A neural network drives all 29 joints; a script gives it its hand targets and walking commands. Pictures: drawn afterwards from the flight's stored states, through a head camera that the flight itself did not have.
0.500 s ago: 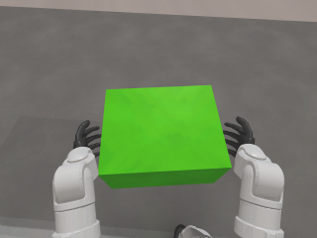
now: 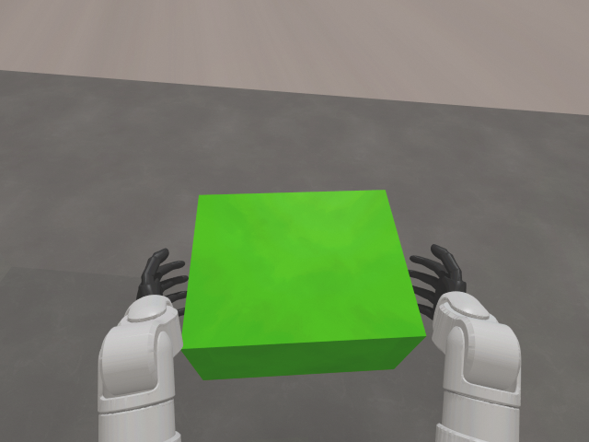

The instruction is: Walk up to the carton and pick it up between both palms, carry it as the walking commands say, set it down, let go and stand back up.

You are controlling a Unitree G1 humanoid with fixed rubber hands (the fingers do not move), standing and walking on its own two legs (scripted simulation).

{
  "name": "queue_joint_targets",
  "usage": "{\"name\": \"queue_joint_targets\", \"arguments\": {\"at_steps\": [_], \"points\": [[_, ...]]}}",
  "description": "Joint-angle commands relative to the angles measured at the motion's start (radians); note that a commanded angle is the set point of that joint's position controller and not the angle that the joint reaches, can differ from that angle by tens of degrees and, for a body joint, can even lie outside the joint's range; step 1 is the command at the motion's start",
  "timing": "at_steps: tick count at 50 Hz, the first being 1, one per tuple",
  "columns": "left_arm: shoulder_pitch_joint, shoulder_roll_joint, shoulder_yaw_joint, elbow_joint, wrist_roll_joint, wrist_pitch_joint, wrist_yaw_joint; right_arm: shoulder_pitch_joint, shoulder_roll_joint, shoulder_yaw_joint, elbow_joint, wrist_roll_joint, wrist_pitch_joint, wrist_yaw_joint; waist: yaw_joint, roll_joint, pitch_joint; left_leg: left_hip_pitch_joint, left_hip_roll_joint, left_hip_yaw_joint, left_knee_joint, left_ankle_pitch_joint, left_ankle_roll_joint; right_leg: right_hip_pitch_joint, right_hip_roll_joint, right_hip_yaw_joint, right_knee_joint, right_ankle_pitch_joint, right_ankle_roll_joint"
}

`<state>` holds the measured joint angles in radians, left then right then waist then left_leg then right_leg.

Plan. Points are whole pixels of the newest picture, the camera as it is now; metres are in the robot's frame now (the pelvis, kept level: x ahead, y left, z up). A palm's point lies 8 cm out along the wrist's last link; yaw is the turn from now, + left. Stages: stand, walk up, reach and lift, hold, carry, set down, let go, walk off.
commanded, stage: carry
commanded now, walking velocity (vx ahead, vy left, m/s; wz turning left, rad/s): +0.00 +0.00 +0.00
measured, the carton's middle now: (296, 282) +0.35 -0.01 +0.01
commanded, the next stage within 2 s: hold in 1.64 s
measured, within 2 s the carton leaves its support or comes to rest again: neither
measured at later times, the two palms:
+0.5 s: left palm (113, 354) +0.21 +0.21 +0.07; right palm (427, 348) +0.22 -0.16 +0.08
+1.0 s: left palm (111, 392) +0.18 +0.21 +0.04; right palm (425, 372) +0.20 -0.16 +0.05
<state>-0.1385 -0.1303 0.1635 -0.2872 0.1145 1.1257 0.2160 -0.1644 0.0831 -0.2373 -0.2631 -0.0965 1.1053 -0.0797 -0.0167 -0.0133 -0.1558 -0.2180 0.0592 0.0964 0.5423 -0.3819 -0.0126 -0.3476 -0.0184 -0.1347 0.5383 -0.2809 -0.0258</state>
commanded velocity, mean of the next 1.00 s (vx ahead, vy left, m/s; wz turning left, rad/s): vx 0.00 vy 0.00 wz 0.00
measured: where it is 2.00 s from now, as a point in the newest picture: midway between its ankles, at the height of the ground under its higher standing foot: outside the picture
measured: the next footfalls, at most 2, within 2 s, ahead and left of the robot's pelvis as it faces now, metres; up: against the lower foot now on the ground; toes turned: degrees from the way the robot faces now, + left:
none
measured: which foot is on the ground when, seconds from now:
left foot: down 0.00-1.00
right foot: down 0.00-1.00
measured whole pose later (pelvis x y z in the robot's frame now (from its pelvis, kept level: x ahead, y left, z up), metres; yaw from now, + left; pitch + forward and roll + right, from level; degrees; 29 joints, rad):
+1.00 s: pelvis -0.08 +0.02 +0.00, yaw +2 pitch +2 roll +0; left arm -0.15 -0.10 0.22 0.08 0.20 0.81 0.06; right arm -0.14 0.09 -0.24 0.05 -0.18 0.80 -0.01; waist 0.01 -0.02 -0.11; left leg -0.25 0.01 0.08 0.52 -0.30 0.03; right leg -0.35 -0.07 -0.15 0.47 -0.15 -0.01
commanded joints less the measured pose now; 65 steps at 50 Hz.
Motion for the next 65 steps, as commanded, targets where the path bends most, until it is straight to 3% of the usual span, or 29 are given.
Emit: {"name": "queue_joint_targets", "arguments": {"at_steps": [1,5,8,12,15,18,22,27,28,32,34,35,36,38,39,40,41,43,44,45,46,49,50,51,53,55,59,62,65], "points": [[-0.512,-0.888,-0.765,-0.048,-0.466,0.009,-0.444,-0.529,0.844,0.796,-0.128,0.446,0.019,0.326,0.005,-0.022,-0.349,0.025,0.052,-0.026,0.005,0.578,0.033,0.29,-0.131,0.088,0.04,0.917,-0.025],[-0.526,-0.872,-0.761,-0.079,-0.448,0.013,-0.424,-0.507,0.866,0.775,-0.061,0.459,0.047,0.338,0.003,0.007,-0.304,0.066,0.071,-0.027,-0.057,0.561,0.026,0.227,-0.131,0.072,0.033,0.685,-0.013],[-0.544,-0.83,-0.718,-0.061,-0.424,-0.014,-0.425,-0.484,0.882,0.748,-0.001,0.429,0.017,0.336,0.003,0.07,-0.339,0.213,0.133,-0.068,0.016,0.967,0.054,0.089,-0.073,0.043,0.037,0.418,0.015],[-0.53,-0.875,-0.768,-0.063,-0.465,0.003,-0.435,-0.477,0.854,0.772,-0.053,0.443,0.03,0.334,-0.003,0.069,-0.336,0.078,0.092,-0.042,0.018,0.666,0.025,0.234,-0.127,0.083,0.043,0.708,-0.013],[-0.468,-0.819,-0.631,0.168,-0.344,-0.056,-0.438,-0.464,0.806,0.646,0.135,0.329,-0.032,0.34,0.001,0.013,-0.297,0.082,0.114,-0.095,-0.028,0.617,0.049,0.17,-0.119,0.072,0.035,0.432,-0.005],[-0.61,-0.931,-0.791,-0.104,-0.491,-0.035,-0.446,-0.608,0.895,0.824,-0.188,0.474,-0.015,0.34,-0.002,-0.001,-0.299,0.058,0.087,-0.082,-0.05,0.43,0.055,0.161,-0.12,0.082,-0.012,0.373,0.016],[-0.572,-0.802,-0.598,0.218,-0.314,-0.107,-0.454,-0.439,0.785,0.589,0.268,0.261,-0.079,0.336,0.006,-0.008,-0.2,-0.042,0.147,-0.16,-0.135,0.304,0.07,0.171,-0.118,0.091,-0.059,0.143,0.02],[-0.671,-0.86,-0.762,-0.09,-0.446,-0.13,-0.446,-0.567,0.85,0.771,-0.098,0.416,-0.109,0.339,0.009,0.067,-0.219,-0.002,0.106,-0.117,-0.119,0.406,0.053,0.173,-0.149,0.114,-0.057,0.262,0.01],[-0.559,-0.803,-0.615,0.192,-0.327,-0.137,-0.451,-0.545,0.795,0.614,0.162,0.295,-0.125,0.336,0.007,0.033,-0.206,-0.056,0.12,-0.141,-0.128,0.392,0.06,0.174,-0.123,0.084,-0.039,0.194,0.013],[-0.538,-0.844,-0.673,0.141,-0.359,-0.155,-0.447,-0.525,0.76,0.675,0.062,0.336,-0.14,0.336,0.005,0.038,-0.133,-0.112,0.127,-0.171,-0.202,0.211,0.059,0.158,-0.115,0.079,-0.053,0.096,0.02],[-0.491,-0.738,-0.456,0.448,-0.199,-0.214,-0.447,-0.451,0.741,0.507,0.432,0.182,-0.189,0.341,0.016,0.011,-0.119,-0.128,0.103,-0.163,-0.185,0.177,0.063,0.148,-0.133,0.125,-0.095,0.133,0.011],[-0.583,-0.797,-0.589,0.182,-0.307,-0.239,-0.441,-0.52,0.805,0.629,0.181,0.301,-0.214,0.334,0.017,0.017,-0.22,-0.062,0.116,-0.182,-0.186,0.238,0.065,0.196,-0.141,0.109,-0.083,0.152,0.02],[-0.54,-0.755,-0.484,0.362,-0.219,-0.266,-0.45,-0.484,0.743,0.524,0.337,0.184,-0.248,0.328,0.01,0.022,-0.214,-0.091,0.115,-0.178,-0.167,0.299,0.06,0.204,-0.128,0.097,-0.064,0.19,0.022],[-0.608,-0.814,-0.615,0.105,-0.325,-0.293,-0.446,-0.578,0.802,0.665,0.057,0.297,-0.269,0.318,0.009,-0.034,-0.236,-0.073,0.089,-0.151,-0.143,0.286,0.057,0.199,-0.141,0.112,-0.079,0.24,0.018],[-0.571,-0.727,-0.427,0.418,-0.168,-0.335,-0.451,-0.508,0.726,0.471,0.412,0.146,-0.308,0.318,0.015,0.078,-0.232,-0.076,0.076,-0.126,-0.121,0.271,0.059,0.221,-0.16,0.143,-0.098,0.256,0.006],[-0.665,-0.832,-0.756,-0.134,-0.434,-0.308,-0.441,-0.609,0.826,0.785,-0.15,0.385,-0.285,0.31,0.011,0.023,-0.231,-0.081,0.075,-0.128,-0.137,0.281,0.054,0.218,-0.162,0.122,-0.083,0.313,0.008],[-0.59,-0.73,-0.469,0.374,-0.203,-0.308,-0.442,-0.527,0.756,0.481,0.39,0.161,-0.283,0.316,0.014,-0.005,-0.21,-0.086,0.081,-0.132,-0.113,0.26,0.059,0.187,-0.157,0.131,-0.099,0.254,0.001],[-0.612,-0.794,-0.641,0.052,-0.351,-0.316,-0.436,-0.602,0.806,0.689,0.022,0.309,-0.291,0.302,0.015,-0.087,-0.25,-0.064,0.096,-0.152,-0.124,0.283,0.066,0.225,-0.15,0.109,-0.114,0.256,0.005],[-0.484,-0.702,-0.437,0.397,-0.164,-0.348,-0.442,-0.418,0.729,0.485,0.41,0.127,-0.312,0.308,0.016,-0.05,-0.257,-0.03,0.085,-0.141,-0.11,0.226,0.061,0.206,-0.159,0.13,-0.104,0.242,-0.001],[-0.563,-0.773,-0.657,0.055,-0.336,-0.346,-0.442,-0.496,0.785,0.696,0.03,0.288,-0.32,0.305,0.016,-0.013,-0.241,-0.041,0.064,-0.132,-0.118,0.206,0.063,0.204,-0.168,0.154,-0.131,0.279,-0.008],[-0.495,-0.718,-0.457,0.376,-0.173,-0.362,-0.442,-0.466,0.706,0.489,0.327,0.129,-0.342,0.304,0.009,-0.047,-0.284,-0.037,0.082,-0.14,-0.125,0.153,0.068,0.213,-0.154,0.124,-0.11,0.215,-0.009],[-0.593,-0.756,-0.611,0.141,-0.298,-0.364,-0.448,-0.46,0.739,0.622,0.164,0.232,-0.333,0.306,0.014,0.033,-0.205,-0.09,0.093,-0.166,-0.167,0.18,0.078,0.208,-0.138,0.11,-0.101,0.153,0.002],[-0.523,-0.723,-0.515,0.273,-0.22,-0.392,-0.436,-0.381,0.733,0.532,0.348,0.169,-0.354,0.306,0.019,0.029,-0.226,-0.089,0.092,-0.165,-0.171,0.17,0.072,0.205,-0.142,0.121,-0.099,0.172,-0.005],[-0.6,-0.742,-0.66,0.014,-0.324,-0.384,-0.436,-0.416,0.787,0.666,0.104,0.256,-0.35,0.302,0.012,0.026,-0.244,-0.055,0.105,-0.176,-0.162,0.202,0.079,0.218,-0.135,0.112,-0.104,0.215,0.006],[-0.423,-0.649,-0.418,0.449,-0.122,-0.419,-0.439,-0.36,0.677,0.465,0.423,0.082,-0.396,0.303,0.016,0.013,-0.236,-0.073,0.077,-0.136,-0.126,0.208,0.054,0.228,-0.168,0.142,-0.127,0.274,-0.01],[-0.448,-0.686,-0.55,0.207,-0.221,-0.447,-0.44,-0.483,0.729,0.635,0.121,0.208,-0.431,0.302,0.022,0.014,-0.299,-0.043,0.072,-0.132,-0.093,0.233,0.068,0.258,-0.181,0.155,-0.125,0.331,-0.012],[-0.572,-0.716,-0.638,0.062,-0.293,-0.439,-0.431,-0.46,0.723,0.664,0.072,0.227,-0.409,0.298,0.01,-0.038,-0.26,-0.075,0.075,-0.134,-0.116,0.212,0.066,0.253,-0.162,0.117,-0.105,0.334,-0.005],[-0.403,-0.627,-0.464,0.382,-0.133,-0.429,-0.428,-0.334,0.615,0.491,0.382,0.099,-0.393,0.304,0.007,0.023,-0.227,-0.074,0.081,-0.124,-0.105,0.248,0.06,0.235,-0.182,0.133,-0.081,0.377,-0.012],[-0.451,-0.653,-0.552,0.198,-0.219,-0.445,-0.436,-0.372,0.692,0.605,0.202,0.179,-0.419,0.308,0.014,-0.004,-0.23,-0.082,0.085,-0.137,-0.105,0.246,0.062,0.227,-0.161,0.137,-0.115,0.293,-0.007]]}}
